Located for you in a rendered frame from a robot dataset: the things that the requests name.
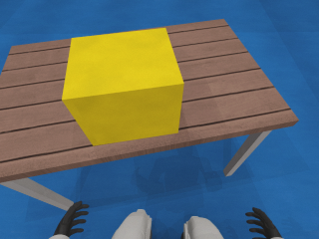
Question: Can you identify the robot right hand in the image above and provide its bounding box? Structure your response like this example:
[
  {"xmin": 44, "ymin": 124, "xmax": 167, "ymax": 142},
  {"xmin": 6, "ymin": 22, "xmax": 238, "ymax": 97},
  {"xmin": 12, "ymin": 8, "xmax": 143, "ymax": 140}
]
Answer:
[{"xmin": 245, "ymin": 207, "xmax": 282, "ymax": 239}]

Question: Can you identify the carton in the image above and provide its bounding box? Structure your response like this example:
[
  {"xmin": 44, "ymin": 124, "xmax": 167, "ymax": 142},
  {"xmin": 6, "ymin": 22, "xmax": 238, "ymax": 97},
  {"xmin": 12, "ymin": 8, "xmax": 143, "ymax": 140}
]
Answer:
[{"xmin": 62, "ymin": 28, "xmax": 184, "ymax": 146}]

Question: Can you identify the robot left hand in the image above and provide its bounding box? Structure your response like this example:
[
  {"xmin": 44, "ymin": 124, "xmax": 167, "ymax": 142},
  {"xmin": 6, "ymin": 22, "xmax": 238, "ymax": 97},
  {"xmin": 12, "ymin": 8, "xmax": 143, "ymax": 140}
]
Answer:
[{"xmin": 53, "ymin": 200, "xmax": 90, "ymax": 237}]

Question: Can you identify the robot left shin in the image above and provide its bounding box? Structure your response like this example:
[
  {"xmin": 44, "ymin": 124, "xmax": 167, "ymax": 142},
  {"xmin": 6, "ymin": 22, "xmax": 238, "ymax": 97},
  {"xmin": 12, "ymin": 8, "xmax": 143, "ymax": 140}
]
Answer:
[{"xmin": 137, "ymin": 209, "xmax": 147, "ymax": 214}]

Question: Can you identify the table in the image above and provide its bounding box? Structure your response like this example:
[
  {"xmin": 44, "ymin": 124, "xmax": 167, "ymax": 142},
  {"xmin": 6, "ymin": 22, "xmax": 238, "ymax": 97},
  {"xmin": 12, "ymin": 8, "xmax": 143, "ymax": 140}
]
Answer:
[{"xmin": 0, "ymin": 19, "xmax": 299, "ymax": 211}]

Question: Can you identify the robot left thigh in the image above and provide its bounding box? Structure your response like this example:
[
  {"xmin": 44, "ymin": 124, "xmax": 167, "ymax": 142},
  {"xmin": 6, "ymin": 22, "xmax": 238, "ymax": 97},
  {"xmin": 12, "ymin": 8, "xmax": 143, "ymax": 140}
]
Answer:
[{"xmin": 112, "ymin": 211, "xmax": 152, "ymax": 239}]

